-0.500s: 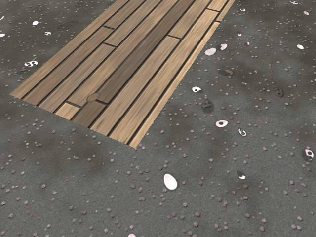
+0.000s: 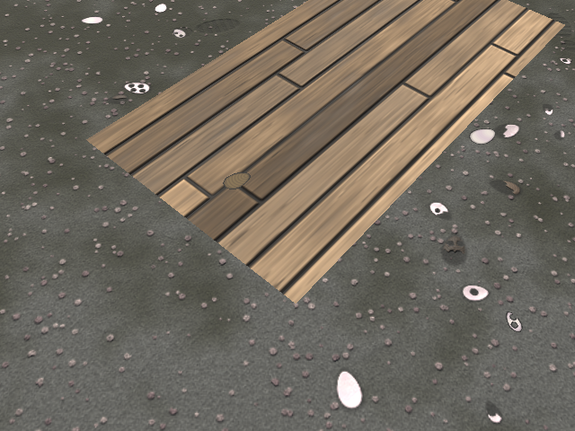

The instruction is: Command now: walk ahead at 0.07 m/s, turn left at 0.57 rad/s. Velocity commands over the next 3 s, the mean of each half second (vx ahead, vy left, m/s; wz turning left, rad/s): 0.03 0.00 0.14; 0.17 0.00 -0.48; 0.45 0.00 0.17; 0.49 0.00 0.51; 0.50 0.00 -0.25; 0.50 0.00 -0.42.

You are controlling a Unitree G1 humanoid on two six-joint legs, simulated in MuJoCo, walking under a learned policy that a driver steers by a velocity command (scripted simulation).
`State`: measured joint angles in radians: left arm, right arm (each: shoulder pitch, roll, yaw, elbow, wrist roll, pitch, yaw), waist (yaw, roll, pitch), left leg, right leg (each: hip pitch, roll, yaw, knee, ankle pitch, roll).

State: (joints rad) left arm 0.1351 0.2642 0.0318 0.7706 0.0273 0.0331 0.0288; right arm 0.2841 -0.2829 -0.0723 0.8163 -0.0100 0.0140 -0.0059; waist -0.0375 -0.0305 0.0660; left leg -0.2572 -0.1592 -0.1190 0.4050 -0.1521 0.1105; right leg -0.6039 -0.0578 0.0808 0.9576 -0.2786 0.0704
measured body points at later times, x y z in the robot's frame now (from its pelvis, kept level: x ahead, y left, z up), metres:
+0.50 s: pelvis +0.04 -0.06 +0.01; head +0.07 -0.08 +0.45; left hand +0.11 +0.22 -0.11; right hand +0.17 -0.33 -0.13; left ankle -0.02 +0.08 -0.70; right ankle +0.07 -0.15 -0.74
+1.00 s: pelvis +0.06 -0.04 +0.01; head +0.07 -0.02 +0.46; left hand +0.23 +0.21 -0.12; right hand +0.03 -0.32 -0.10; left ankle +0.02 +0.06 -0.74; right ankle +0.05 -0.19 -0.67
